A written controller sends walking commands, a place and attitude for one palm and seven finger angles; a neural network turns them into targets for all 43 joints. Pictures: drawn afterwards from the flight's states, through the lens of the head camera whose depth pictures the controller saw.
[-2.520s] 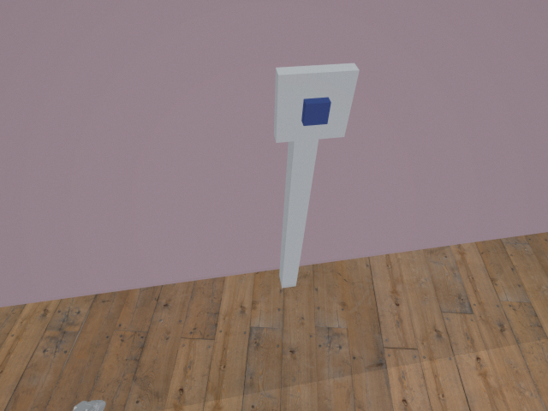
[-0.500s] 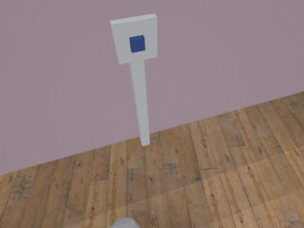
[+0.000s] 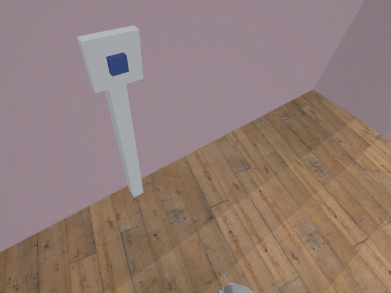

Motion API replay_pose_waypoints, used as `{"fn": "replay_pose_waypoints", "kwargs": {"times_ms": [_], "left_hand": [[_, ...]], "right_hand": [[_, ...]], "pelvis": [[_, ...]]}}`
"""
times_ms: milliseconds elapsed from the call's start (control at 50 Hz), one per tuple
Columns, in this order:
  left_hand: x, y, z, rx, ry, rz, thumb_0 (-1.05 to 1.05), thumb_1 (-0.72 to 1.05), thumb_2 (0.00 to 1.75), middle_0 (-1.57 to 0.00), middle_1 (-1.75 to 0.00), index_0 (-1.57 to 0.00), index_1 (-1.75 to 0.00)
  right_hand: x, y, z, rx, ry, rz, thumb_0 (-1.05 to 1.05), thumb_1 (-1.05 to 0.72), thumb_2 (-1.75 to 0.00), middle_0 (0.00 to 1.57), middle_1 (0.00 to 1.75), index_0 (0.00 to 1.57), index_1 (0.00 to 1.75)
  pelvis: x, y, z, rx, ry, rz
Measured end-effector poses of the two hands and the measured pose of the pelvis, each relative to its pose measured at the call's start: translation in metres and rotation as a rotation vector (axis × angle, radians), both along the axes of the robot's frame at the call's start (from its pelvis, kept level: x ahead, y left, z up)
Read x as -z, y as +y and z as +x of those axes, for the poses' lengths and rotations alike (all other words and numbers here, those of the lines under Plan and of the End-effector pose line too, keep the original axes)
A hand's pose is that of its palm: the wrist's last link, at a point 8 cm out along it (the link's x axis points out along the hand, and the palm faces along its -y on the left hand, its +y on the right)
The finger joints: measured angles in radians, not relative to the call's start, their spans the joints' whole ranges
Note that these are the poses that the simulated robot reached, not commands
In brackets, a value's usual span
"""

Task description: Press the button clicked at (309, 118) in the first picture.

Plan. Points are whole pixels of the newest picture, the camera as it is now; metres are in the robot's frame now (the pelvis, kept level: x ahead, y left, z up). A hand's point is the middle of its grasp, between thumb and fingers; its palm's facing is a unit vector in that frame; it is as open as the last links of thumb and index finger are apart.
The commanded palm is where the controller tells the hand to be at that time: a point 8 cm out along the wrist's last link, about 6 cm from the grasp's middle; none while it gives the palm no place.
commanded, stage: walk to a spot facing it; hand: left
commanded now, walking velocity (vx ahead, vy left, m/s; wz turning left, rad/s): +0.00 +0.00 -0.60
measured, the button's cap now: (117, 63) +0.67 +0.29 +0.08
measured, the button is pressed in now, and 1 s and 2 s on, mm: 0 0 0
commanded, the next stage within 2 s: none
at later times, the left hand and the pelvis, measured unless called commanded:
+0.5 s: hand (138, 287) +0.16 +0.13 -0.18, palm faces -0.31 -0.93 -0.20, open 7.4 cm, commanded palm none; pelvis +0.00 -0.02 -0.01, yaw -19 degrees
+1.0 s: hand (163, 277) +0.18 +0.08 -0.17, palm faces -0.56 -0.79 -0.23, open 7.4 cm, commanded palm none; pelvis -0.01 -0.02 -0.02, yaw -37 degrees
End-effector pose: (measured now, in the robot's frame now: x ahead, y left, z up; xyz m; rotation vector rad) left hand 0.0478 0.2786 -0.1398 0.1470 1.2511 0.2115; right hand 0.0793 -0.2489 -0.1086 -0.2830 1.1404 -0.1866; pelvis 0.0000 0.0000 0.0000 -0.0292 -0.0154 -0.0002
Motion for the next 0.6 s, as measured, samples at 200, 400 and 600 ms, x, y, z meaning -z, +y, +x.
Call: {"fn": "replay_pose_waypoints", "kwargs": {"times_ms": [200, 400, 600], "left_hand": [[-0.002, -0.061, 0.089, 0.258, -0.083, 0.001, 0.01, 0.91, 0.9, -0.19, -0.3, -0.19, -0.3], [-0.003, -0.102, 0.113, 0.381, -0.114, -0.007, 0.0, 0.91, 0.9, -0.2, -0.3, -0.2, -0.3], [0.019, -0.08, 0.129, 0.457, -0.048, -0.05, 0.01, 0.91, 0.9, -0.2, -0.3, -0.2, -0.3]], "right_hand": [[0.033, -0.035, -0.11, 0.243, 0.162, 0.051, 0.01, -0.9, -0.9, 0.2, 0.3, 0.2, 0.3], [0.03, -0.054, -0.132, 0.376, 0.147, 0.031, 0.01, -0.91, -0.9, 0.19, 0.3, 0.19, 0.3], [0.013, -0.015, -0.112, 0.435, -0.007, -0.005, 0.01, -0.91, -0.9, 0.2, 0.3, 0.2, 0.3]], "pelvis": [[0.014, -0.025, -0.005, 0.148, 0.012, 0.014], [0.013, -0.032, -0.008, 0.262, 0.008, 0.02], [0.016, -0.001, -0.001, 0.403, 0.012, 0.012]]}}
